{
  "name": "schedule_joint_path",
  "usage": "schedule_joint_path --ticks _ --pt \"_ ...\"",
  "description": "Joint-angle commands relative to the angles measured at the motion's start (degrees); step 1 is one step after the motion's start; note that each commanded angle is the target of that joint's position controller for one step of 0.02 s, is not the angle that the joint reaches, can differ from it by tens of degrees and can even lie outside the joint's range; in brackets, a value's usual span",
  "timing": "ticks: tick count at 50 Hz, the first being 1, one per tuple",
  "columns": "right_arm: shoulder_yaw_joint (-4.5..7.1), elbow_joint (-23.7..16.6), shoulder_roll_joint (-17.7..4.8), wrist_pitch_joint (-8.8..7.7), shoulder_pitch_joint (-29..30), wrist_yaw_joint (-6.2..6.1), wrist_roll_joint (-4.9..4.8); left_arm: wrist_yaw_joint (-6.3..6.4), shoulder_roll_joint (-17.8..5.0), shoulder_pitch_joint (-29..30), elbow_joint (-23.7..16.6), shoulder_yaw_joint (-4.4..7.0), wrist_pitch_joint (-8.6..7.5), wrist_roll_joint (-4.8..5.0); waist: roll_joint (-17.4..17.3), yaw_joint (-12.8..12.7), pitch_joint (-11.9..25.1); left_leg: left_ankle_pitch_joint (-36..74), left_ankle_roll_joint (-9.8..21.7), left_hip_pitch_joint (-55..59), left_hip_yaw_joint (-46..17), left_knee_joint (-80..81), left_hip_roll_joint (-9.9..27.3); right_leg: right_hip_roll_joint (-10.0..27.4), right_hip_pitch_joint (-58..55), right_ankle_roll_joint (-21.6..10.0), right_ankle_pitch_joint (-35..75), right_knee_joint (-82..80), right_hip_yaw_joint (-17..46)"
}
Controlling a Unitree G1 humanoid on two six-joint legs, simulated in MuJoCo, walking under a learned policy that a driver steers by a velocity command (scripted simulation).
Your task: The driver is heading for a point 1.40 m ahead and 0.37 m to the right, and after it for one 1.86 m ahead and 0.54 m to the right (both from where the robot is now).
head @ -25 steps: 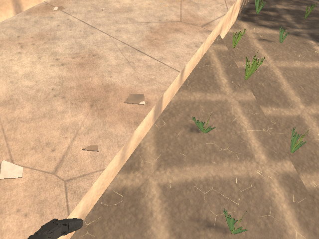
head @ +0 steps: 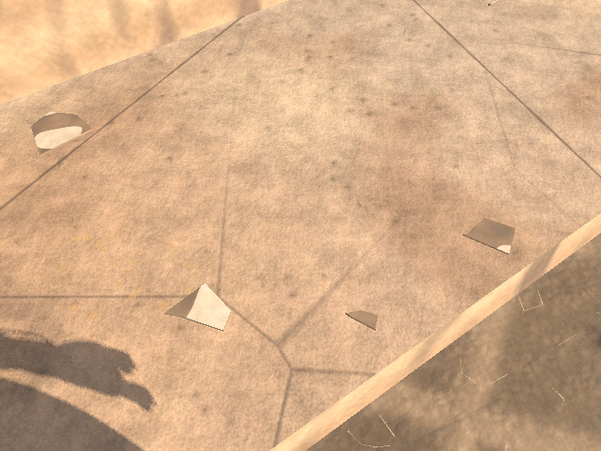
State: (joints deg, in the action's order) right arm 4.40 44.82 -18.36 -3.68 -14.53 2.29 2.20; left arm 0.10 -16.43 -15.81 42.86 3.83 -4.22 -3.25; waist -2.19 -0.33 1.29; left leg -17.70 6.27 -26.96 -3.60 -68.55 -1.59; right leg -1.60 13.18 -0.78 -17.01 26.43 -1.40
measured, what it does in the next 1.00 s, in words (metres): climbs, turning right: left foot, then right foot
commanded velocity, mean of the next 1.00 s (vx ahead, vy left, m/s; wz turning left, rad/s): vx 0.99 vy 0.00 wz -0.39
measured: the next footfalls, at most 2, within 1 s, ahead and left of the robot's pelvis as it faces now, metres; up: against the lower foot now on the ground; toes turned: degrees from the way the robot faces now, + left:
left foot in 0.20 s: +0.31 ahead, +0.12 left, +0.00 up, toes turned -6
right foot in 0.64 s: +0.55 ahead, -0.18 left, +0.00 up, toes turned -36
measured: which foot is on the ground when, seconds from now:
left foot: up 0.00-0.18, down 0.20-0.62, up 0.64-0.92, down 0.94-1.00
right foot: down 0.00-0.18, up 0.20-0.62, down 0.64-0.94, up 0.96-1.00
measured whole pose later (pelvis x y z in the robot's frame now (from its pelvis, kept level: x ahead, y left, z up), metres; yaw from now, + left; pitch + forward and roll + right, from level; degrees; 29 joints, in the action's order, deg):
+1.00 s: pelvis +0.85 -0.21 +0.03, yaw -25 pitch +1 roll -1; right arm -0.4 38.5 -9.9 -0.6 -13.4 0.4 -0.2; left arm -2.6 -15.2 -18.8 47.5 2.2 -4.3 -1.8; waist 3.1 6.3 3.5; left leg -32.0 6.9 -45.0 -0.1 -75.1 -9.3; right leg -0.2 9.6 -5.2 -9.5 73.0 -1.5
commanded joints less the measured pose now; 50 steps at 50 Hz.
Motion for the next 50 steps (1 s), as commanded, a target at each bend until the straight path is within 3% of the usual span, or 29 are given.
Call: schedule_joint_path --ticks 1,5,7,9,10,11,12,14,18,25,29,30,31,32,33,34,35,36,37,38,40,42,43,44,46,47,48,49,50 --pt "-1.80 -7.8 0.9 -0.55 6.3 1.15 1.51 -0.54 -2.7 -5.0 0.9 0.10 -1.92 1.46 8.9 0.7 -5.7 0.5 -2.1 -19.6 -1.6 3.1 5.9 14.0 -8.5 -11.9 -1.7 -17.7 23.3" --pt "-3.76 -12.0 1.1 -1.34 13.8 2.31 0.81 -0.54 -7.4 -1.9 0.7 1.28 -2.54 2.77 8.2 2.3 -6.9 7.6 -4.8 4.7 4.3 28.2 3.0 9.6 9.1 -9.9 16.2 -22.4 13.3" --pt "-2.55 -8.4 -1.0 -0.95 3.3 0.84 0.36 -0.79 -9.5 -2.7 1.5 1.68 -2.56 3.58 9.0 7.4 -1.5 8.4 -4.5 20.9 5.2 26.8 -0.3 10.9 10.8 -9.5 36.3 -14.3 11.6" --pt "0.06 -3.7 -6.2 -0.86 -14.2 -1.80 1.13 -1.26 -11.1 -0.8 1.2 1.82 -2.92 3.84 2.4 17.9 8.1 6.1 -3.5 43.1 6.0 32.0 -0.5 5.1 17.0 -7.4 43.1 13.4 8.8" --pt "1.31 -2.4 -11.4 -1.33 -22.6 -3.38 2.28 -1.43 -5.3 2.5 -0.4 0.56 -3.32 3.31 -5.3 20.2 10.9 -5.1 -3.0 50.4 -5.1 37.5 10.4 -0.4 26.0 -5.8 18.8 34.8 8.5" --pt "0.63 -3.5 -12.7 -1.70 -21.4 -3.46 3.66 -0.52 2.1 1.5 -2.5 -1.28 -3.19 3.89 -10.0 15.3 8.4 -13.5 -4.7 45.7 -25.2 46.8 24.2 -2.2 33.4 -5.9 -10.5 51.8 12.0" --pt "1.17 -4.9 -12.3 -1.01 -13.0 -3.56 2.05 -0.45 -1.1 -4.8 -4.3 -0.66 -2.12 5.43 -11.7 7.9 10.6 -21.0 -1.7 40.6 -43.7 57.8 29.1 -2.1 37.2 -5.5 -3.1 55.5 11.2" --pt "-0.67 -5.6 -3.2 -1.27 -2.8 -2.98 0.69 -1.17 -1.9 -3.4 -2.1 -0.66 0.67 1.68 -3.5 2.8 -0.8 -20.2 0.4 27.8 -26.0 55.0 22.8 4.0 38.3 -4.4 1.1 61.4 5.9" --pt "-1.97 0.2 2.0 -3.81 -4.9 -1.76 -1.07 -2.68 4.4 2.4 -6.1 -2.05 4.23 1.04 -3.8 -2.0 -6.7 4.0 -3.6 16.5 -4.7 55.7 18.6 4.9 45.4 -4.3 2.4 73.3 6.0" --pt "-1.21 5.0 -0.9 -5.22 -9.3 -3.60 0.57 -0.95 1.7 17.1 -14.8 -2.82 6.25 0.77 -3.1 -3.5 -6.0 47.6 -5.7 26.9 15.9 60.2 14.5 3.3 47.2 -8.2 0.7 58.1 -6.5" --pt "-1.08 2.7 -3.9 -2.73 -14.5 -5.57 1.40 -3.73 -1.4 14.6 -11.1 -2.57 3.38 1.99 4.4 -3.1 8.0 104.0 -7.7 37.7 19.8 35.1 11.7 -6.0 17.7 -10.0 13.5 27.2 -17.1" --pt "0.40 1.6 -8.4 -1.65 -15.0 -6.26 0.66 -3.97 -0.3 10.8 -11.6 -2.35 3.53 2.63 -3.1 -3.8 9.7 101.1 -7.8 38.2 15.9 26.5 15.6 -6.5 11.8 -8.6 6.8 14.8 -14.1" --pt "1.18 0.7 -9.9 -0.30 -15.7 -5.92 -0.74 -3.41 -3.9 4.9 -8.9 -0.28 3.22 1.93 -3.5 -5.4 10.3 98.7 -7.3 36.0 13.5 14.0 14.8 -8.2 0.6 -8.9 10.2 3.5 -14.0" --pt "1.65 -1.3 -9.5 0.51 -7.7 -4.98 -3.63 -2.18 -6.2 -6.3 -2.8 2.04 2.06 1.69 4.3 -12.2 8.5 54.3 -7.6 21.4 14.9 -14.2 8.3 -2.6 -16.5 -12.9 35.1 -17.7 -6.5" --pt "-0.27 -4.1 -0.3 0.18 -1.6 -4.27 -1.72 -1.54 -10.9 -7.7 -0.1 3.78 2.59 2.55 12.4 -9.2 1.0 -9.4 -5.8 -18.0 12.1 -43.0 -0.7 4.5 -34.1 -15.5 39.8 -7.1 3.2" --pt "-3.73 -11.4 10.9 -2.24 -3.8 -5.01 -3.91 -2.50 -18.0 -9.1 -2.7 4.33 2.00 -1.43 13.6 -2.3 17.4 -24.4 -4.0 -35.5 4.0 -69.1 1.6 20.4 -53.3 -21.7 94.0 21.5 16.9" --pt "-3.12 -13.7 4.5 -3.83 7.5 -5.67 -4.26 -1.54 -18.3 -20.0 -0.1 6.53 2.85 -0.49 2.4 -13.3 29.4 -15.7 -2.4 -45.4 1.1 -77.2 0.5 24.1 -62.7 -25.5 70.2 11.1 23.1" --pt "-4.33 -18.7 5.5 -4.31 14.9 -6.38 -3.45 0.14 -16.3 -21.4 2.4 6.01 2.23 -1.08 6.9 -13.7 23.3 -15.7 -1.9 -51.4 -3.3 -78.2 3.2 24.6 -52.5 -23.8 35.2 -1.7 35.2" --pt "-4.98 -19.8 7.6 -2.91 17.4 -5.98 -2.67 1.44 -11.7 -18.2 5.9 4.35 1.30 -2.40 5.6 -7.3 9.3 -24.0 0.9 -62.8 -8.1 -80.9 5.0 26.7 -44.2 -19.9 18.3 -5.6 32.1" --pt "-5.80 -20.3 9.9 -1.49 19.5 -6.14 -2.10 2.48 -6.1 -17.4 7.0 2.48 -0.37 -2.64 4.8 -4.9 1.9 -29.8 3.3 -66.7 -17.5 -87.5 3.2 30.3 -33.9 -17.9 21.8 -7.2 29.6" --pt "-5.49 -17.8 5.5 1.36 10.6 -4.98 -2.90 -0.07 -3.1 4.6 2.2 -0.97 -1.85 0.90 -4.1 11.7 -13.9 -22.3 1.8 -46.0 -5.3 -53.6 2.8 25.4 7.2 -8.6 9.7 -25.1 2.7" --pt "-6.82 -19.7 7.8 3.92 14.1 -5.08 -2.46 0.24 -4.5 11.1 1.8 -1.53 -3.21 1.77 -5.1 13.8 -21.3 -12.2 0.0 -21.3 6.6 -30.8 1.2 14.3 35.8 -6.6 23.1 -32.2 -11.2" --pt "-7.51 -16.2 9.8 4.37 3.0 -3.24 -1.22 0.87 -6.1 11.6 1.5 -1.25 -3.73 3.88 -5.8 17.4 -12.9 3.3 0.8 2.1 9.9 -20.2 -0.5 10.1 40.0 -7.0 38.9 -29.2 -15.7" --pt "-6.12 -11.1 7.6 4.32 -6.5 -2.12 -1.10 0.67 -12.7 6.4 1.2 0.68 -4.39 6.65 -2.7 17.1 0.2 10.2 0.0 19.0 12.8 -15.4 -5.9 9.9 31.4 -9.9 66.9 -21.3 -13.1" --pt "-2.14 -5.4 0.1 3.89 -23.2 -1.86 -1.47 -0.59 -19.5 6.8 0.4 2.84 -3.43 6.02 11.7 22.7 14.9 0.1 1.4 22.4 14.9 -8.3 -8.4 14.6 3.9 -10.0 106.9 6.3 -9.9" --pt "0.27 -4.1 -5.5 3.26 -27.3 -1.32 -2.02 -0.53 -18.2 8.8 -0.4 3.46 -1.99 6.48 9.9 26.5 14.4 -7.8 5.1 23.6 8.6 5.2 -10.8 11.7 0.5 -9.1 97.6 31.9 -7.6" --pt "1.38 -2.0 -8.9 3.34 -21.4 -1.19 -1.86 -2.21 -6.8 12.2 -1.2 0.66 -1.67 3.10 -5.6 21.1 2.9 -15.0 8.9 13.1 -9.5 21.1 -9.3 -1.2 10.5 -6.4 28.2 65.7 -4.2" --pt "0.84 -4.1 -9.2 3.89 -7.2 -2.45 -2.62 -4.41 3.7 1.3 -9.1 -2.04 -2.18 -0.71 -26.4 2.4 6.3 -15.8 14.1 15.1 -48.5 42.6 -0.9 -8.3 27.7 -3.9 0.3 79.7 5.4" --pt "0.27 -5.8 -6.4 3.53 -2.5 -2.63 -3.60 -5.08 3.4 -1.5 -10.5 -2.99 -2.72 -3.13 -14.4 -0.4 4.0 -27.6 13.4 14.2 -56.1 49.2 1.9 -5.5 32.4 -3.9 1.4 82.4 9.3"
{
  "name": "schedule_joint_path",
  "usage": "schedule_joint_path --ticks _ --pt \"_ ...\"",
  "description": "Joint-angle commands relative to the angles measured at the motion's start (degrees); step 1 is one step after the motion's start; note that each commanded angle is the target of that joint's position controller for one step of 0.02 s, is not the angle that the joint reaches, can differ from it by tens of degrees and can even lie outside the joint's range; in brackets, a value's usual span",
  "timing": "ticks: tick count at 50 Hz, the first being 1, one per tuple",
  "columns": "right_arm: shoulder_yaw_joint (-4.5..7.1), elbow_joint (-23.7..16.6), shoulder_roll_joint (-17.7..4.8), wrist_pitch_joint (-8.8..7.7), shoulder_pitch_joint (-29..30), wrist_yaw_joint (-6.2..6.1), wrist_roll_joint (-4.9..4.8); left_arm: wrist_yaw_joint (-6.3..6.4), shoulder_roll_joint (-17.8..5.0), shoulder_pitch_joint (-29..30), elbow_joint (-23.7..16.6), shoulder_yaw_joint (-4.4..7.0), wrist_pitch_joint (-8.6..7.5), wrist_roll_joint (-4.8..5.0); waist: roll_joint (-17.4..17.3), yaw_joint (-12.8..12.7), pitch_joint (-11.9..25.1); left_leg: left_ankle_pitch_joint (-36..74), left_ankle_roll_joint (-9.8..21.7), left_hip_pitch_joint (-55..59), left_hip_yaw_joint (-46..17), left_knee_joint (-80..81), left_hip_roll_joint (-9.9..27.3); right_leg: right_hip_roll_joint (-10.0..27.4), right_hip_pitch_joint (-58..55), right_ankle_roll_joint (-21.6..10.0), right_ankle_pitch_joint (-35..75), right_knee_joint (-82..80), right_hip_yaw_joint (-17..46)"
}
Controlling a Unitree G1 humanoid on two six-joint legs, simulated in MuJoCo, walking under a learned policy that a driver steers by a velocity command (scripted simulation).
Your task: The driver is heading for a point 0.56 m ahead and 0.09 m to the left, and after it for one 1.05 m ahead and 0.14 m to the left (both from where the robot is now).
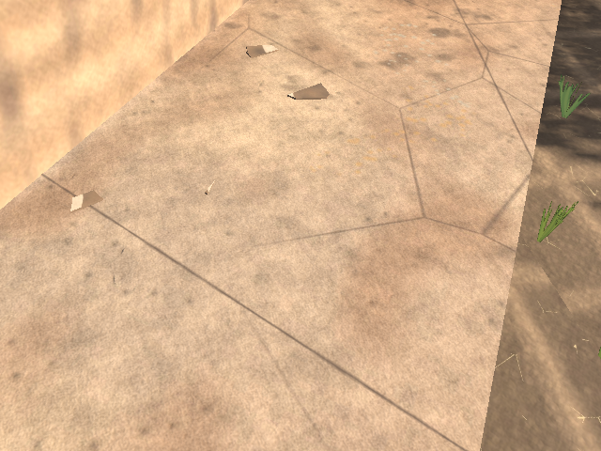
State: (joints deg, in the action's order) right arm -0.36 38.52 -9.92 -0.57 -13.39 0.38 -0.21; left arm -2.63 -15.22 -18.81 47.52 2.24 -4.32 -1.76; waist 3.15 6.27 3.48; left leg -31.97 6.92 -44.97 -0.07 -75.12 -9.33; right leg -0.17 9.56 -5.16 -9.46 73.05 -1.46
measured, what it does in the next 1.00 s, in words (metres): climbs: right foot, then left foot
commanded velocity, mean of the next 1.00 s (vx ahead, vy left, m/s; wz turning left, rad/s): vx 0.54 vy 0.00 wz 0.13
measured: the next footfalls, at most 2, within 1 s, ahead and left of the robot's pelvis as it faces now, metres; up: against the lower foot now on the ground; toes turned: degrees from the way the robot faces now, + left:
right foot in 0.34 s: +0.54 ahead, -0.05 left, +0.00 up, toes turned +23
left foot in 0.68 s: +0.76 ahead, +0.27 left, +0.00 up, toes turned +16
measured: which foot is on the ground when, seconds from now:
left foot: down 0.00-0.32, up 0.34-0.66, down 0.68-1.00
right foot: up 0.00-0.32, down 0.34-0.68, up 0.70-1.00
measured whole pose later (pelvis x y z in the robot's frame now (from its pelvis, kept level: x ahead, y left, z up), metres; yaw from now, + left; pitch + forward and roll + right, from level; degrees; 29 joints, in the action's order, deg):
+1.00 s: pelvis +0.73 +0.10 +0.12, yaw +6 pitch +2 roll +2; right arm 4.1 41.9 -17.5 -0.9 -5.5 -1.9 -0.3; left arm 0.5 -18.5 -11.4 36.3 4.0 2.0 0.7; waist -0.8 0.4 -3.6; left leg -13.0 -2.1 -16.7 9.2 -28.5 5.3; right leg 4.7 32.6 3.0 -12.2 45.4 -1.6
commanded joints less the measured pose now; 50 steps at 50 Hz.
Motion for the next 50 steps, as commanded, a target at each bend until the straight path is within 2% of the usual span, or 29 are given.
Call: schedule_joint_path --ticks 1,3,4,6,8,12,14,15,16,17,18,19,20,22,23,25,27,29,31,33,34,35,36,38,39,41,43,46,50 --pt "4.35 2.7 -11.7 -0.37 -5.0 -1.03 -0.39 -2.00 2.9 2.1 -15.9 -2.15 -2.95 -3.90 -14.0 -8.2 -4.3 -9.6 13.5 27.8 -57.6 56.3 9.6 -6.6 39.6 1.2 -9.7 37.2 7.9" --pt "3.66 8.2 -8.1 -2.61 -10.3 -1.22 1.61 0.77 5.0 13.8 -20.6 -3.44 -2.31 -4.37 -3.9 -7.0 -10.2 2.0 10.1 21.2 -44.1 50.6 7.4 -4.1 46.4 0.7 -19.0 39.3 7.4" --pt "3.40 9.1 -8.1 -3.64 -12.0 -0.90 2.12 1.78 5.6 13.3 -21.4 -4.36 -1.15 -3.92 -2.3 -8.3 -10.9 9.9 9.8 20.2 -37.0 47.9 6.7 -2.3 47.7 0.7 -23.9 33.7 6.3" --pt "3.29 8.2 -8.8 -4.42 -8.3 -0.21 1.52 2.31 1.7 15.5 -22.3 -4.13 0.42 -2.89 3.9 -10.0 -10.0 8.3 8.6 13.4 -27.1 56.3 2.4 -0.3 36.2 1.9 -25.3 7.7 3.9" --pt "4.04 7.8 -10.6 -4.56 -8.9 -1.48 0.82 2.27 -2.9 23.2 -25.9 -3.17 -0.34 -0.60 -1.6 -6.8 -12.1 30.0 10.9 13.8 -28.0 64.8 4.1 1.1 26.7 6.1 -10.6 -13.4 1.0" --pt "6.51 8.2 -15.5 -4.91 -11.2 -1.09 -1.16 2.06 -1.4 19.7 -22.4 -3.44 0.02 0.54 -3.4 -4.8 0.6 56.7 5.0 30.8 -23.7 60.3 4.5 -4.1 7.2 5.6 12.5 -39.3 0.6" --pt "7.67 7.5 -18.8 -5.37 -10.3 -0.90 -0.66 3.16 -5.2 12.3 -20.3 -1.63 -0.02 1.85 -5.3 -9.5 7.0 68.6 1.5 34.9 -25.8 47.2 5.2 -5.5 -5.4 5.9 11.2 -42.5 2.0" --pt "8.07 6.5 -19.8 -5.72 -6.6 -0.37 -0.15 4.13 -7.4 2.7 -17.7 -0.34 -0.35 2.29 -4.5 -15.8 10.5 69.1 -0.3 33.3 -24.9 35.1 4.4 -4.0 -15.2 6.1 11.9 -45.7 2.2" --pt "7.48 4.7 -17.0 -6.34 -2.7 0.06 0.47 5.47 -10.1 -8.9 -13.5 1.34 -0.44 1.81 -2.5 -20.3 13.4 58.4 -1.8 26.6 -22.4 21.4 2.7 0.6 -26.6 5.3 7.8 -43.7 4.3" --pt "5.08 3.0 -7.8 -6.35 -2.3 0.11 1.40 6.17 -10.1 -14.0 -11.6 1.34 -0.82 -0.62 6.9 -19.1 11.5 8.2 -1.4 12.8 -18.0 7.2 -0.2 11.9 -36.3 4.4 6.3 -41.0 12.7" --pt "3.64 -0.4 -6.4 -5.60 -12.2 -1.04 -2.20 5.80 -14.2 -7.7 -13.9 2.05 -1.07 -3.85 18.1 -10.1 17.4 0.7 -3.4 2.4 -11.3 -4.7 -0.9 27.3 -41.1 -3.3 22.9 -44.7 39.9" --pt "4.06 1.9 -11.2 -4.06 -10.5 -1.98 -0.18 5.11 -9.2 -2.0 -15.4 2.33 -1.03 -3.04 8.0 -10.5 15.0 7.0 -3.1 1.1 -7.8 -7.1 4.5 26.3 -32.1 -8.3 18.4 -47.8 40.4" --pt "4.80 2.0 -12.9 -2.84 -5.2 -1.65 1.40 4.44 -4.1 0.0 -15.1 0.87 -1.56 -2.09 0.0 -10.3 7.7 10.5 -3.7 1.8 -6.2 -6.9 5.8 23.0 -23.2 -8.2 24.1 -49.0 32.4" --pt "4.47 -0.6 -10.5 -2.16 1.8 -0.01 2.92 3.40 -1.6 -4.9 -9.8 -0.14 -3.21 -1.04 -3.3 -10.4 0.8 10.5 -4.4 0.3 -5.7 -3.1 7.0 17.0 -15.5 -6.1 39.9 -50.9 20.9" --pt "3.08 -4.2 -6.7 -3.03 3.6 -0.16 -1.28 2.89 -3.7 -3.0 -8.7 1.32 -3.77 2.22 3.9 -8.8 -2.2 9.4 -5.0 -1.9 -7.3 -3.8 8.9 14.2 -16.4 -5.4 44.8 -51.8 18.0" --pt "1.82 -4.8 -6.1 -3.60 5.1 0.28 -1.37 2.49 -1.0 -2.3 -6.4 0.27 -4.11 2.62 0.6 -6.5 -2.5 9.0 -4.9 -0.7 -7.7 5.5 8.9 12.9 -11.9 -5.4 45.8 -54.0 15.9" --pt "0.66 -7.0 -5.9 -5.12 10.3 1.53 0.38 2.91 -5.0 3.3 -6.8 0.93 -3.25 4.10 -2.9 -4.4 -4.8 15.7 -6.4 8.7 -1.0 26.2 9.1 8.7 0.3 -4.9 45.5 -56.3 11.1" --pt "0.03 -6.8 -5.5 -7.00 13.2 2.62 0.96 3.42 -11.0 -0.7 -5.4 3.09 -2.69 4.33 -1.0 -6.6 -1.8 33.6 -7.5 26.7 1.2 39.6 4.8 6.1 8.1 -3.8 40.1 -57.3 10.0" --pt "1.80 -6.7 -10.6 -6.57 12.4 1.88 1.15 3.72 -13.3 -1.2 -4.9 3.87 -2.90 4.17 1.4 -4.1 0.2 41.5 -5.6 35.1 -1.5 44.7 3.8 6.3 6.3 -1.6 39.3 -54.6 12.2" --pt "3.27 -6.4 -14.0 -5.55 9.1 -0.12 3.45 3.68 -13.0 0.0 -5.4 3.98 -2.78 4.63 2.0 -0.4 2.1 49.4 -2.7 43.9 -3.0 50.0 5.7 3.5 6.7 2.7 40.5 -43.8 12.4" --pt "4.09 -6.1 -16.9 -4.98 3.6 -1.51 4.80 3.47 -11.2 1.0 -7.0 3.33 -2.57 3.99 -0.1 2.2 6.5 69.6 0.8 54.7 -9.5 46.8 14.6 1.0 13.8 5.2 26.5 -29.8 12.6" --pt "3.69 -6.4 -18.0 -3.62 -1.1 -2.51 6.79 3.29 -4.4 -5.4 -7.1 1.10 -2.02 2.95 -13.3 1.0 18.6 105.5 11.0 67.4 -22.6 38.9 34.6 -5.2 23.9 8.8 -27.3 -4.1 9.6" --pt "2.86 -6.7 -14.0 -2.28 -2.6 -1.88 5.20 2.94 -7.5 -12.9 -5.5 1.10 -0.82 3.87 -13.2 0.5 28.4 108.6 16.2 71.5 -27.7 36.3 41.0 -3.6 27.6 10.0 -36.3 7.7 12.9" --pt "3.04 -6.8 -11.3 -1.24 4.3 -1.35 0.98 3.84 -10.2 -8.5 -7.3 2.16 1.57 4.01 -9.0 -2.1 20.0 79.6 13.4 62.7 -20.9 42.7 33.6 2.3 35.4 11.8 -27.8 7.9 8.2" --pt "2.74 -6.6 -9.8 -1.21 6.6 -1.44 0.21 4.72 -9.5 -7.3 -7.5 2.41 2.89 3.59 -6.7 -3.8 15.0 70.2 11.6 55.9 -18.1 45.7 30.6 3.7 35.2 12.7 -25.2 6.6 6.4" --pt "2.72 -6.0 -9.0 -0.92 12.3 -1.41 0.64 5.20 -5.7 -8.8 -8.1 2.00 5.29 3.60 -8.7 -9.3 5.7 57.4 9.2 37.8 -12.7 53.3 29.0 5.7 28.3 13.3 -24.0 0.6 4.7" --pt "3.92 -5.0 -11.0 -1.18 15.2 -1.76 0.79 5.18 -2.9 -6.2 -10.4 1.31 5.87 2.79 -10.3 -10.3 3.1 54.2 7.1 28.4 -5.3 56.5 27.2 6.4 21.7 12.5 -17.9 -8.8 2.5" --pt "5.06 -3.6 -12.6 -1.58 16.7 -2.47 0.63 4.06 -3.7 -4.1 -11.0 1.71 5.75 2.22 -11.4 -10.3 5.7 47.8 4.9 27.4 1.7 55.6 25.9 5.9 14.0 9.7 -3.1 -21.3 1.2" --pt "5.87 -1.2 -12.9 -1.61 15.2 -2.37 -0.96 2.34 -6.5 -0.9 -13.0 3.19 6.89 2.24 -11.0 -10.5 3.3 32.1 0.0 26.8 5.7 50.6 27.1 3.7 7.4 5.7 2.3 -32.9 -2.0"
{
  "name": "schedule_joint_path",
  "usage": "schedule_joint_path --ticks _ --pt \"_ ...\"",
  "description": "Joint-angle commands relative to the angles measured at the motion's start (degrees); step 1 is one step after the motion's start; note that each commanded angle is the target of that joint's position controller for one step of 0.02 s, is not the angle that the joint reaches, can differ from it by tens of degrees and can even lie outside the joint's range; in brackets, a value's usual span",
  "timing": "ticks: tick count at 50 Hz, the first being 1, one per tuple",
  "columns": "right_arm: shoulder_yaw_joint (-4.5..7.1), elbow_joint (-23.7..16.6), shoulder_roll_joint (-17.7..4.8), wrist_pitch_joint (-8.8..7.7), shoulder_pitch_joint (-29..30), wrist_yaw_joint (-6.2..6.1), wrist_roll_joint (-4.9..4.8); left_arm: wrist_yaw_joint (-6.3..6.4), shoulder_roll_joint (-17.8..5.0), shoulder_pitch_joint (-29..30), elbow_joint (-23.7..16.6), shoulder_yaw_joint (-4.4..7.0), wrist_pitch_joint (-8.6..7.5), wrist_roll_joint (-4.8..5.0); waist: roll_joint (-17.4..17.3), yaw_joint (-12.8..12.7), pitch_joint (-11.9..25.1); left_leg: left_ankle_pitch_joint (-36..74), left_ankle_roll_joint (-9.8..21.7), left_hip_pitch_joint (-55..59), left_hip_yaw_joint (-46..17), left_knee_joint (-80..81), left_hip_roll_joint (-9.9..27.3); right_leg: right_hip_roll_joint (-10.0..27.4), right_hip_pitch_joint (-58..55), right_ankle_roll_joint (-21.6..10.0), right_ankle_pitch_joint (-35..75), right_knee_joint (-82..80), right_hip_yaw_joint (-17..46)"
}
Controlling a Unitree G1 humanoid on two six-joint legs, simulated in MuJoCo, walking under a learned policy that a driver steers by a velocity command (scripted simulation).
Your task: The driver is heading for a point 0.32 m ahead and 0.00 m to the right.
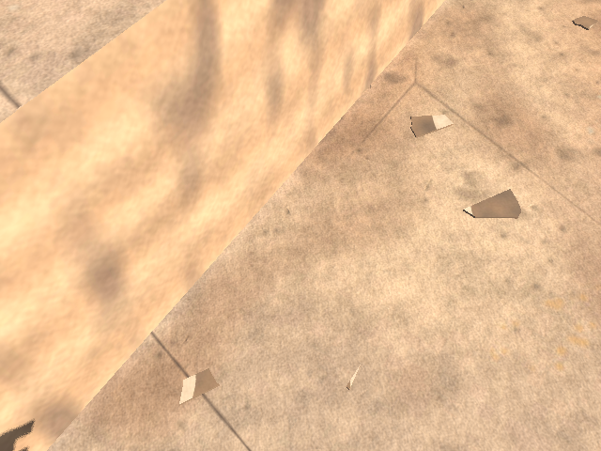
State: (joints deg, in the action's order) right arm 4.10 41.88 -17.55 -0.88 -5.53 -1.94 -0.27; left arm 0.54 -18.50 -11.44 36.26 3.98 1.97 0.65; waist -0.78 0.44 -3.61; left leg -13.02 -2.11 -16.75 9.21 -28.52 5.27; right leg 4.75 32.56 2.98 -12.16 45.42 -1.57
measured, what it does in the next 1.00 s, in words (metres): steps on the spot: right foot, then left foot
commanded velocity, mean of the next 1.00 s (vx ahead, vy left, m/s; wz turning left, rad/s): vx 0.02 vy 0.00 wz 0.07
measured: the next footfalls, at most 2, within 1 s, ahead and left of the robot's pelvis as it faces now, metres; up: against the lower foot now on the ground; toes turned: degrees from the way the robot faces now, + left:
right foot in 0.04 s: +0.13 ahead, -0.13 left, +0.00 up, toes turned -6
left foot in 0.56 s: +0.08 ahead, +0.10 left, +0.00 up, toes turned +5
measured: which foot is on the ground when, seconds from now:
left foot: down 0.00-0.04, up 0.06-0.54, down 0.56-1.00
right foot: up 0.00-0.02, down 0.04-0.56, up 0.58-1.00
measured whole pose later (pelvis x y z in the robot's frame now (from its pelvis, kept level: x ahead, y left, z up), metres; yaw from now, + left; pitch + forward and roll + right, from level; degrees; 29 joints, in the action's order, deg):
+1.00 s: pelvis +0.07 +0.01 +0.00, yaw +7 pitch +1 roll +0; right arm 0.7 37.3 -13.0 2.2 -5.8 -2.2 1.4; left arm -0.2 -16.6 -10.6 40.4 3.4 1.5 1.2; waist 1.0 -1.5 -0.7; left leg -17.4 2.8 -13.2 -1.8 -30.0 -2.8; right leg 1.2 21.0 3.4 -24.1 43.5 -0.4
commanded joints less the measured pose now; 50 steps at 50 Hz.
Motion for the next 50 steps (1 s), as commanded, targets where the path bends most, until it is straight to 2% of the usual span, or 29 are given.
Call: schedule_joint_path --ticks 1,2,3,4,5,6,7,8,10,13,15,17,18,21,24,27,28,29,30,31,32,33,34,35,38,42,44,46,50 --pt "1.50 -3.7 -4.8 -1.24 5.9 0.03 -1.18 -0.69 -4.5 -7.9 -2.1 2.31 0.68 -0.52 -5.1 -4.6 9.7 7.8 6.4 -2.4 -2.2 0.4 10.7 -2.8 -18.4 -4.2 5.2 -8.1 -2.2" --pt "1.36 -2.4 -3.5 -0.95 3.1 0.32 -0.87 -0.21 -6.4 -9.8 -1.9 3.31 0.56 -1.11 -0.5 -5.2 8.5 1.3 3.6 -5.1 -0.3 -7.0 8.2 -3.5 -22.1 -6.5 8.8 -11.9 -0.1" --pt "0.97 -3.2 -1.8 -0.14 0.7 0.60 1.31 0.70 -13.7 -11.4 -3.2 5.09 0.01 -1.46 18.8 -4.3 4.3 -18.6 -2.0 -18.3 4.5 -28.1 0.4 8.2 -26.9 -12.4 33.7 -20.0 18.9" --pt "0.57 -6.1 -1.7 0.22 1.3 0.35 1.84 0.27 -17.1 -9.1 -6.3 4.86 -1.23 -3.29 23.0 -2.7 10.9 -27.8 -3.0 -26.6 -8.2 -42.6 -6.9 16.0 -29.5 -23.5 30.1 -24.3 38.4" --pt "1.23 -6.1 -4.5 0.34 3.6 0.02 0.55 -0.62 -15.5 -8.6 -6.9 4.90 -2.22 -2.81 15.5 -4.9 13.7 -23.3 -1.2 -27.6 -13.9 -46.8 -6.5 14.8 -29.6 -23.3 19.6 -26.9 36.9" --pt "1.52 -6.2 -5.6 0.15 4.2 -0.30 -0.08 -0.51 -13.8 -5.9 -7.1 4.46 -2.84 -1.65 12.3 -3.4 11.6 -17.6 0.3 -28.0 -15.4 -45.6 -5.7 11.7 -27.9 -20.1 13.9 -26.5 33.2" --pt "1.87 -4.3 -6.3 0.39 2.0 -0.83 0.19 0.10 -10.6 -1.6 -7.7 3.47 -2.39 -0.41 7.8 -1.4 11.3 -12.6 0.5 -27.6 -15.1 -44.1 -3.9 10.3 -26.4 -16.5 11.7 -25.1 27.6" --pt "2.07 -3.4 -7.1 0.76 0.9 -1.11 0.58 0.81 -8.2 0.9 -8.4 2.43 -1.82 -0.14 8.3 -0.6 12.0 -10.4 0.1 -24.4 -14.4 -42.6 -3.0 9.8 -23.4 -15.1 14.4 -24.0 24.0" --pt "1.80 -1.8 -6.0 1.20 -1.1 -0.65 0.14 1.50 -4.4 1.6 -8.4 0.54 -1.46 -1.43 7.9 0.0 14.3 -8.2 -0.8 -17.9 -12.0 -43.0 -3.3 7.6 -20.9 -14.2 20.4 -22.9 18.3" --pt "0.02 -0.4 -1.8 1.60 -2.8 -0.22 -0.37 1.64 -0.6 2.0 -6.5 -1.17 -2.04 -2.48 6.0 0.0 14.3 -6.9 -1.9 -12.6 -12.1 -32.1 -1.6 6.5 -20.9 -13.9 21.2 -22.9 12.6" --pt "-0.54 -0.6 -1.3 1.79 -2.4 0.20 -0.67 1.59 -1.5 2.6 -5.5 -0.88 -1.98 -3.00 7.6 -1.1 12.0 -6.9 -2.0 -8.2 -11.3 -24.7 -1.4 6.8 -18.6 -14.5 15.1 -24.1 10.9" --pt "0.38 -2.2 -5.0 2.05 -1.4 0.52 -0.92 1.63 -5.5 2.6 -4.6 0.55 -1.45 -3.12 9.4 -2.5 9.2 -9.1 -2.0 -8.6 -9.9 -23.3 -2.2 9.2 -18.4 -16.4 11.4 -25.3 12.5" --pt "0.71 -2.7 -6.0 2.17 -1.6 0.57 -1.13 1.71 -6.0 2.6 -4.3 0.84 -1.14 -2.89 9.1 -2.9 8.2 -10.3 -1.8 -9.6 -9.6 -23.3 -2.2 10.6 -19.4 -17.1 10.7 -25.5 13.6" --pt "0.79 -3.6 -5.1 2.56 -2.6 0.75 -1.27 2.13 -5.1 3.6 -3.5 1.06 -0.67 -2.03 7.7 -2.9 7.0 -12.9 -1.1 -11.5 -9.1 -22.9 -1.3 13.2 -22.5 -17.8 14.5 -24.9 14.2" --pt "0.82 -4.4 -4.0 2.84 -4.6 1.28 -1.20 2.49 -4.6 6.4 -3.4 1.38 -0.55 -2.03 7.6 -1.8 8.0 -13.5 -0.3 -9.0 -7.4 -19.2 -1.5 13.3 -24.2 -17.0 20.5 -23.1 11.1" --pt "1.15 -3.5 -3.0 2.68 -10.4 2.23 -1.52 2.74 -4.5 8.8 -3.1 1.85 0.15 -0.64 6.8 1.4 9.4 -3.8 2.5 -0.8 -4.1 -5.1 -4.0 11.0 -22.9 -12.8 19.2 -16.8 4.9" --pt "1.85 -3.6 -4.7 2.62 -11.9 2.01 -1.00 2.66 -3.6 7.0 -2.2 1.99 0.19 -0.26 2.9 1.7 7.8 4.2 5.2 3.1 -8.8 2.0 -3.4 7.8 -18.4 -8.4 10.3 -10.5 1.2" --pt "3.70 -4.7 -12.3 2.54 -13.1 0.84 -0.20 2.25 -1.0 6.6 -3.6 1.57 -0.14 -1.92 -13.4 -0.5 6.7 24.4 11.7 10.5 -30.1 6.5 9.4 -0.3 -3.7 -1.6 -8.0 6.0 -6.0" --pt "3.92 -6.4 -14.4 1.72 -13.7 0.96 1.88 2.08 -0.7 15.0 -7.1 1.11 -1.16 -2.38 -17.9 3.2 6.6 36.5 22.8 12.7 -44.0 9.3 16.7 -9.5 8.7 0.9 -27.3 18.8 0.9" --pt "3.79 -6.9 -13.3 0.69 -13.3 1.26 3.03 1.81 -1.6 15.5 -7.0 1.38 -1.87 -1.96 -11.5 3.5 8.8 32.1 23.3 14.4 -41.9 9.3 15.6 -8.0 10.8 0.5 -26.2 24.8 6.5" --pt "3.66 -7.2 -12.0 0.12 -10.3 1.09 1.90 1.72 -2.3 14.4 -5.9 1.72 -2.08 -1.41 -7.6 1.4 7.9 30.3 19.7 15.1 -36.7 7.7 11.7 -6.9 11.6 0.1 -20.8 25.5 7.8" --pt "3.47 -7.9 -10.8 0.38 -7.3 0.63 0.23 2.04 -2.4 13.2 -4.7 1.92 -2.11 -1.68 -4.4 0.1 7.9 29.8 16.5 14.9 -33.1 6.4 8.8 -6.2 11.6 0.4 -16.5 23.6 7.6" --pt "2.97 -8.5 -9.5 0.88 -5.6 0.03 -1.06 2.31 -2.8 13.1 -4.6 2.09 -2.10 -1.94 -4.7 -0.5 8.6 30.9 15.1 14.3 -31.6 5.8 7.5 -5.9 10.2 1.0 -13.8 22.0 7.7" --pt "2.66 -8.8 -8.8 1.48 -5.4 -0.46 -1.34 2.08 -2.2 12.9 -4.6 1.98 -2.26 -1.77 -5.1 -0.9 9.6 32.7 14.6 13.6 -31.0 5.4 6.0 -6.8 8.0 1.6 -12.0 21.7 7.3" --pt "1.08 -8.6 -5.8 2.08 -6.6 -1.21 0.11 1.42 -1.8 8.9 -1.6 1.45 -1.82 -0.49 -4.9 -0.2 12.9 34.2 14.1 16.6 -25.6 4.6 5.7 -6.1 4.9 2.8 -8.4 17.3 4.6" --pt "-1.36 -6.7 -1.7 2.37 -6.2 -0.97 1.84 -0.25 1.6 9.0 -0.5 -0.47 -1.46 -0.52 -6.7 0.9 10.8 23.1 13.0 10.6 -20.8 6.4 4.5 -2.1 -6.5 2.2 -5.8 1.8 3.8" --pt "-0.62 -6.5 -5.2 2.28 -5.7 -0.30 2.99 -0.80 -1.6 9.6 -1.0 0.17 -1.22 -0.14 -8.0 2.0 7.1 17.4 14.0 6.0 -20.9 7.8 5.3 -3.1 -10.3 1.8 -7.6 -1.6 1.8" --pt "0.44 -6.4 -8.5 2.61 -5.3 -0.17 2.54 -0.76 -5.0 9.6 -2.0 1.00 -1.25 0.49 -8.7 2.9 3.8 16.0 15.4 6.2 -23.1 7.9 7.6 -3.9 -7.7 1.0 -10.8 -1.7 1.0" --pt "1.05 -6.7 -8.1 3.08 -2.9 -1.19 1.11 -0.87 -4.4 6.4 -2.0 0.98 -1.93 0.76 -7.0 2.2 4.4 26.0 16.3 11.3 -24.1 5.1 11.5 -2.9 -5.1 -0.3 -14.1 -1.8 0.4"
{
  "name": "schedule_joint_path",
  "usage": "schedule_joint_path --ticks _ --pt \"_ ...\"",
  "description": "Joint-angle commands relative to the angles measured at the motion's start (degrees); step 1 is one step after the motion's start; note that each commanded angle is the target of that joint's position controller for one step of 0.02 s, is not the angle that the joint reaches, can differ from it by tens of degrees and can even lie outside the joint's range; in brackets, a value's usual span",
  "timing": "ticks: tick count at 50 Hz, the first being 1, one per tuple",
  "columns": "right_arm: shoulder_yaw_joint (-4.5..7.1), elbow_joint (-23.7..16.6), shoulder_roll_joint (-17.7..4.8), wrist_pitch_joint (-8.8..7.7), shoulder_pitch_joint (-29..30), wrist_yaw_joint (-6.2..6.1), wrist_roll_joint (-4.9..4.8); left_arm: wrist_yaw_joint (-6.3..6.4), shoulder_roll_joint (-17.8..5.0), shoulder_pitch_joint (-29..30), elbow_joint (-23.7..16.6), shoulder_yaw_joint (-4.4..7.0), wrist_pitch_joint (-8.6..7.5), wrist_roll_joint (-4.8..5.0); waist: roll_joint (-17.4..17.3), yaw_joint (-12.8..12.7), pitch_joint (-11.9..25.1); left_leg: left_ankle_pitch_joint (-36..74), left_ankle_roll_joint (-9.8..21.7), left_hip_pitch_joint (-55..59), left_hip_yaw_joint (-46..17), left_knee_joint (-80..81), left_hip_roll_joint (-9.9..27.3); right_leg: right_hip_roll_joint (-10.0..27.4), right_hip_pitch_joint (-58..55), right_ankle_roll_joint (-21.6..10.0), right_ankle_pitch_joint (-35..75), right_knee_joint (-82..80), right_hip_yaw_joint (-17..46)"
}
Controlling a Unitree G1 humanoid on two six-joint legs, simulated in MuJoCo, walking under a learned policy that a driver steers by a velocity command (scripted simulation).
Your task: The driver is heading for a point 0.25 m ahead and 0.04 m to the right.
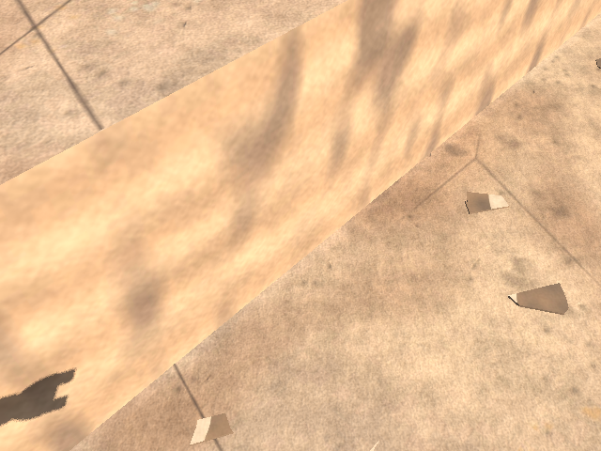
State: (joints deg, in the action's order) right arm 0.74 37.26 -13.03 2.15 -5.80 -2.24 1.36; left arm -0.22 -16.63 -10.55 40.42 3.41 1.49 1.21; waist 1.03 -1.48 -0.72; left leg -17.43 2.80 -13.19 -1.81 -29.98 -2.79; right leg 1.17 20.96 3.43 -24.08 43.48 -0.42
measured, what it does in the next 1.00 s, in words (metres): walks ahead, turning right: right foot, then left foot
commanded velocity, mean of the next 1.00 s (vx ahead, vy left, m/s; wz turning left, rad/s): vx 0.06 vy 0.00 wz -0.22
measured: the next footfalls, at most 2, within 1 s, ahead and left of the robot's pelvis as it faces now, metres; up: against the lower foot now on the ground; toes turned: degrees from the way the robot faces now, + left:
right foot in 0.10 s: +0.02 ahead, -0.12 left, +0.00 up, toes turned -7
left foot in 0.56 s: +0.23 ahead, +0.05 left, +0.00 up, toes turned -16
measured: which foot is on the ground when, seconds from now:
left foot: down 0.00-0.10, up 0.12-0.54, down 0.56-1.00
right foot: up 0.00-0.08, down 0.10-1.00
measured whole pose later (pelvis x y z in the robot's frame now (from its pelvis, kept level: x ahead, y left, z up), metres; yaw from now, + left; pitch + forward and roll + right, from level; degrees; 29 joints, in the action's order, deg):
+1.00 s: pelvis +0.13 -0.05 -0.01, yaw -16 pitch -1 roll +0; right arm 1.4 42.6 -13.9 -1.3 -8.1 -0.4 0.6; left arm 1.1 -13.4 -14.5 45.3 1.6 1.0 -0.8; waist -0.2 -0.2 -2.0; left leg -14.7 -0.3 -17.4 0.3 -32.9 0.4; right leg -1.9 6.7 -0.8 -23.4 31.1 3.9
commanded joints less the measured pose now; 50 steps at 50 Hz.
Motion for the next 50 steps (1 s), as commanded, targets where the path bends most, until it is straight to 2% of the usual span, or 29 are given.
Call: schedule_joint_path --ticks 1,3,4,5,6,7,8,9,10,11,12,15,19,22,25,26,27,28,29,30,31,32,33,35,37,38,39,43,50 --pt "4.55 -2.2 -12.4 0.19 -1.9 -1.12 -0.75 -0.39 -5.8 4.4 -6.0 1.49 -1.50 0.27 -8.5 3.6 2.3 32.2 10.9 8.5 -12.2 5.5 19.8 0.5 5.7 -1.2 -1.7 -1.3 -1.4" --pt "4.82 -2.6 -12.1 0.43 0.0 -1.48 -1.34 -0.94 -5.2 1.2 -5.2 1.61 -1.54 0.44 -8.1 1.9 3.7 32.3 8.7 8.1 -8.8 2.5 18.6 -0.6 1.3 -2.7 3.6 -8.3 -3.2" --pt "5.16 -2.6 -12.3 0.37 -0.9 -1.43 -1.90 -0.96 -5.2 -1.9 -4.2 1.80 -1.50 0.59 -7.7 1.2 6.0 18.5 6.7 5.8 -6.8 2.2 17.5 -2.2 -3.7 -4.4 6.4 -12.7 -4.6" --pt "5.14 -2.6 -11.2 -0.24 -1.5 -0.98 -2.10 -0.75 -6.7 -7.0 -2.3 2.67 -1.58 0.82 -4.1 0.0 7.2 -2.7 4.1 -1.7 -4.4 -2.7 14.4 -2.2 -12.5 -7.5 3.9 -15.6 -0.8" --pt "3.97 -4.2 -6.8 -1.19 1.7 -0.05 -0.81 -0.16 -11.3 -14.1 -0.7 4.14 -1.99 1.17 8.3 -2.2 5.8 -15.0 -0.6 -17.9 3.7 -20.3 7.5 8.6 -21.7 -14.0 -7.7 -22.5 18.1" --pt "3.71 -9.1 -7.0 -3.09 9.7 0.48 -1.11 -1.11 -15.5 -15.8 -2.5 4.89 -3.71 -0.67 17.1 -5.2 1.9 -20.3 -2.7 -37.9 0.9 -30.9 -2.7 19.7 -26.6 -24.3 -15.7 -33.6 48.0" --pt "4.47 -8.4 -9.5 -4.83 10.5 1.00 -2.30 -0.90 -11.5 -12.3 -4.0 3.66 -4.95 -2.36 10.0 -4.3 -0.3 -17.6 -2.3 -41.2 -4.4 -36.6 1.3 20.9 -27.0 -23.8 -6.9 -32.9 45.5" --pt "4.77 -7.1 -10.4 -5.54 8.8 1.46 -2.35 -0.12 -10.0 -8.6 -5.0 3.08 -5.42 -2.24 7.1 -1.9 -0.6 -11.8 -2.2 -39.9 -4.8 -36.9 2.9 18.2 -25.8 -20.9 6.0 -29.8 37.3" --pt "4.91 -5.5 -10.1 -5.64 6.8 1.51 -1.28 0.56 -9.2 -6.2 -6.0 2.81 -5.09 -1.51 2.8 -0.6 0.9 -7.7 -3.0 -36.8 -3.9 -36.3 4.3 14.9 -24.2 -18.4 18.3 -26.7 29.4" --pt "4.90 -4.7 -9.9 -5.51 5.6 1.51 -0.26 1.19 -8.4 -4.3 -6.5 2.28 -4.41 -0.90 1.5 0.2 2.3 -4.1 -4.4 -33.3 -3.2 -33.7 5.3 13.0 -22.7 -17.1 29.2 -25.8 24.1" --pt "4.76 -3.9 -9.0 -5.18 4.6 1.67 -0.05 1.73 -7.6 -3.6 -6.7 1.62 -3.79 -1.04 2.7 0.9 3.7 -1.3 -5.7 -28.0 -1.8 -32.8 5.3 10.8 -19.9 -16.2 38.2 -25.4 19.5" --pt "4.08 -2.0 -7.1 -4.19 1.8 1.80 -0.84 2.39 -7.5 -4.9 -5.9 1.28 -2.50 -1.56 3.9 1.1 4.7 3.8 -7.7 -21.7 1.0 -27.4 4.0 7.4 -16.9 -15.0 48.9 -24.0 12.3" --pt "3.31 -2.7 -6.5 -3.85 5.0 2.14 -1.24 2.77 -8.3 -6.5 -4.6 1.27 -0.80 -1.38 5.6 -1.1 2.9 7.1 -8.0 -18.8 1.4 -16.2 4.1 6.9 -16.7 -13.4 48.6 -22.9 11.4" --pt "3.33 -2.8 -7.3 -4.08 5.6 2.45 -1.66 2.41 -7.9 -5.8 -4.1 1.01 -0.23 -1.48 6.1 -1.8 2.2 6.3 -7.4 -16.1 1.4 -11.1 4.2 8.2 -16.7 -14.0 48.2 -21.4 13.2" --pt "3.41 -2.8 -7.7 -4.74 5.0 2.75 -1.57 2.07 -6.8 -4.1 -3.8 0.63 -0.15 -1.15 6.2 -1.3 1.7 4.8 -5.5 -12.4 1.8 -5.2 3.6 8.8 -16.9 -14.5 47.5 -18.4 15.7" --pt "3.52 -2.4 -7.7 -5.11 3.5 2.84 -1.41 2.09 -6.3 -2.9 -3.8 0.44 -0.26 -0.94 5.7 0.0 2.1 8.0 -4.5 -8.9 2.0 0.0 3.2 8.1 -16.6 -13.8 46.6 -16.9 16.0" --pt "3.66 -1.9 -8.0 -5.60 1.4 2.76 -0.79 2.05 -6.2 -2.4 -3.6 0.35 -0.65 -0.84 4.6 1.8 3.0 18.0 -3.1 -2.6 1.4 7.2 3.4 6.6 -15.2 -12.1 46.2 -15.4 15.9" --pt "4.23 -1.7 -10.9 -6.13 -1.3 2.25 0.15 1.94 -5.3 -3.3 -4.0 0.16 -1.45 -2.07 1.8 1.9 6.8 36.8 -1.0 6.5 -3.7 6.6 8.1 3.4 -13.0 -9.3 42.9 -12.1 14.7" --pt "4.37 -1.5 -13.1 -6.12 -3.0 1.89 1.00 1.82 -4.4 -8.7 -3.5 -0.16 -2.07 -3.44 -5.1 -1.2 12.3 53.7 5.9 17.0 -10.1 0.4 14.9 0.1 -6.8 -5.7 28.0 -8.1 13.1" --pt "3.37 -0.6 -8.8 -5.71 -4.2 1.88 0.91 1.99 -4.4 -9.2 -1.9 -0.28 -1.95 -3.16 -9.2 0.5 14.5 54.3 12.7 17.1 -14.9 1.0 19.3 -1.7 -5.6 -2.4 12.9 -3.7 11.2" --pt "2.35 -0.2 -6.0 -5.38 -3.1 2.03 -0.04 1.90 -4.7 -7.3 -2.3 -0.18 -1.42 -2.78 -11.8 0.4 12.5 49.2 14.2 14.3 -17.4 3.7 20.6 -1.8 -4.4 -0.9 -0.8 -2.5 9.8" --pt "1.80 0.1 -4.9 -5.11 -1.5 2.13 -0.36 1.87 -4.0 -5.5 -2.6 -0.17 -0.71 -2.44 -11.7 0.0 10.2 43.4 13.2 11.8 -17.9 5.4 20.4 -1.3 -3.3 -0.2 -8.5 -2.3 8.6" --pt "1.75 -0.1 -5.5 -4.97 -0.4 2.27 -0.30 1.87 -3.6 -4.8 -2.3 -0.15 0.05 -2.30 -10.3 -0.2 8.2 39.5 11.7 9.3 -16.8 6.0 19.5 -1.0 -3.4 0.2 -9.8 -3.7 7.8" --pt "2.40 -0.8 -8.0 -4.56 3.8 2.28 -0.51 1.66 -2.3 -7.4 -0.4 -0.35 0.90 -2.32 -8.2 -2.8 6.9 28.7 6.5 2.2 -10.6 5.7 14.7 0.0 -11.1 -0.4 3.5 -16.6 6.4" --pt "2.48 -0.2 -7.9 -4.33 1.0 2.17 -0.91 1.45 -4.5 -5.0 -0.5 -0.18 1.42 -2.73 -4.2 0.1 4.6 11.2 1.0 -1.9 -4.7 4.3 9.0 0.6 -12.6 -2.8 13.6 -19.7 8.1" --pt "2.25 -0.7 -7.3 -4.42 1.0 2.40 -0.48 1.31 -5.3 -4.7 0.1 0.01 1.20 -2.27 0.8 1.6 2.5 5.9 -0.9 0.4 -1.5 4.2 6.4 0.6 -6.9 -5.0 9.5 -18.0 8.1" --pt "2.03 -0.6 -6.9 -4.66 1.7 2.45 0.34 1.24 -3.3 -2.8 -0.5 -0.56 0.57 -2.01 0.1 1.5 1.4 6.9 -1.9 2.0 -1.1 3.0 5.9 0.9 -5.0 -6.3 9.1 -18.7 8.3" --pt "2.16 0.2 -6.6 -5.38 0.3 1.96 -0.87 1.64 -4.0 -3.9 0.7 -0.19 -1.23 -2.43 -0.6 1.3 3.8 22.8 -0.2 4.5 -1.2 -0.8 6.5 1.0 -8.0 -5.4 21.0 -17.6 8.0" --pt "2.07 1.6 -6.4 -3.80 -0.5 1.61 -0.81 1.48 -3.1 -5.2 2.3 -0.32 -1.13 -2.01 -0.6 1.2 2.5 21.4 -0.7 4.3 -0.8 -1.5 5.9 0.5 -8.4 -5.3 22.9 -17.1 7.5"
